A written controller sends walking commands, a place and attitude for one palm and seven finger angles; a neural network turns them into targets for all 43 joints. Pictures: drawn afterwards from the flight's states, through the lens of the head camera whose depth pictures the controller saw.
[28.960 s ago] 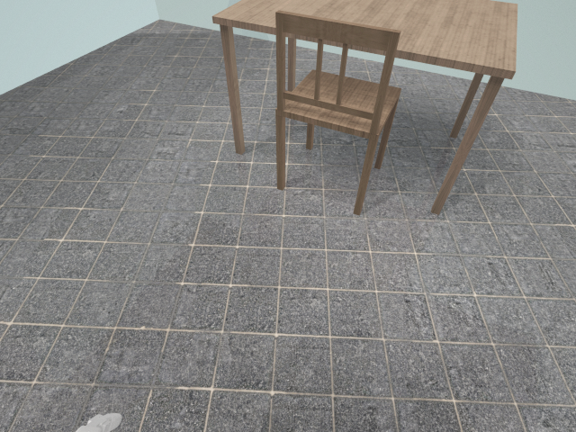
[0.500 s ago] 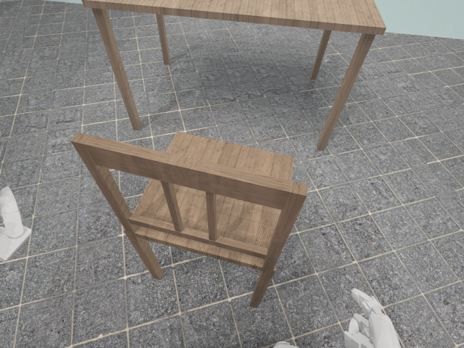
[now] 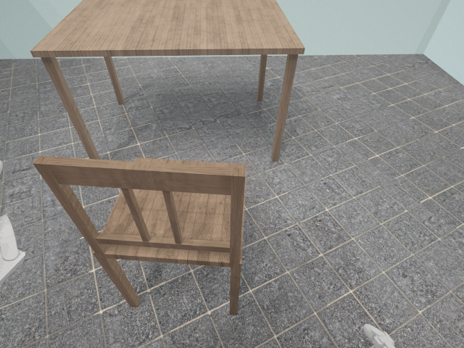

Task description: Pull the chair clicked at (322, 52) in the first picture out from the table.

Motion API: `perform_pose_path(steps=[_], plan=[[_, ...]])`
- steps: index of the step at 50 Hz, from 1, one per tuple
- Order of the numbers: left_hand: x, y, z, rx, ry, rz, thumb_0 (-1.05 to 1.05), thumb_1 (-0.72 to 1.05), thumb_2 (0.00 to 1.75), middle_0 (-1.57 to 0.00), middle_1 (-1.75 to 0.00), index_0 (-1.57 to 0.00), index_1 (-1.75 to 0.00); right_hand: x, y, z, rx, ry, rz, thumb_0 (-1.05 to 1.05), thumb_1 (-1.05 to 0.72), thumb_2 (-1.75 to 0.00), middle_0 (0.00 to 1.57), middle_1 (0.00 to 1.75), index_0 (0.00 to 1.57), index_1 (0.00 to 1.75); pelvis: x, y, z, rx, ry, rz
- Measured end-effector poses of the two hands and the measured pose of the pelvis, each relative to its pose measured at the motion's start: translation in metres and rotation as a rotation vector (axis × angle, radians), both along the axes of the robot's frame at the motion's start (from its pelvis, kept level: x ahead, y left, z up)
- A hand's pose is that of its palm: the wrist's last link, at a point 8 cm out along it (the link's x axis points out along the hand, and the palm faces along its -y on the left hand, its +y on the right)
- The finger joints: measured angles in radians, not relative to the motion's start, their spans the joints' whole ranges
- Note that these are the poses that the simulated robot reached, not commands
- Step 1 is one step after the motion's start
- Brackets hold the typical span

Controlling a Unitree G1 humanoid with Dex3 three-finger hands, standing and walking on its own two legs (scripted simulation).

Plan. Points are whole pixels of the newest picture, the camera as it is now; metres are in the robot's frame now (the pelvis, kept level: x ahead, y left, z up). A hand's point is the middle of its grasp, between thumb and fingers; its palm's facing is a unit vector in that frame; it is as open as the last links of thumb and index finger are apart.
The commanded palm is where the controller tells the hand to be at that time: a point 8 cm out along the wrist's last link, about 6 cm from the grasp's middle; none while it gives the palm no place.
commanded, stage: stop stepping back and stand still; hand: left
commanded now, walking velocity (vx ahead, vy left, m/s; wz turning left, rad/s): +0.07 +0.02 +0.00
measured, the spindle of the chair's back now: (137, 215) +0.45 +0.25 -0.10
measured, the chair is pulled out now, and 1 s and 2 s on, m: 0.70 0.70 0.70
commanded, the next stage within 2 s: let the arm hang, fingers relaxed in 0.32 s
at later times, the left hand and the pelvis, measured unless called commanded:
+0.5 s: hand (37, 284) +0.20 +0.28 +0.08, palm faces +0.31 -0.82 -0.48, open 7.4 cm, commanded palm none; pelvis -0.01 +0.02 +0.00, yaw +1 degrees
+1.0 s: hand out of the picture -0.06 +0.21 -0.17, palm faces +0.06 -0.97 -0.25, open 7.2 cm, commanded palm none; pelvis -0.02 +0.01 +0.00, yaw +2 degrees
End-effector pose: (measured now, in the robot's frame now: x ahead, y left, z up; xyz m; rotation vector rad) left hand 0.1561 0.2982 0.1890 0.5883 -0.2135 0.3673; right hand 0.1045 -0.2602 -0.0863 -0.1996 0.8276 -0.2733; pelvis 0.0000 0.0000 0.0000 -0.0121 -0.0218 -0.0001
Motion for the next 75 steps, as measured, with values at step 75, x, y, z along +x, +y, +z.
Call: perform_pose_path(steps=[75], plan=[[-0.184, -0.099, -0.331, -0.696, 1.503, 0.298, 0.01, 0.92, 0.90, -0.20, -0.30, -0.20, -0.30, -0.133, 0.057, -0.060, 0.207, 0.590, 0.017, 0.00, -0.91, -0.90, 0.20, 0.30, 0.20, 0.30, -0.007, -0.008, 0.002, 0.010, 0.005, 0.033]])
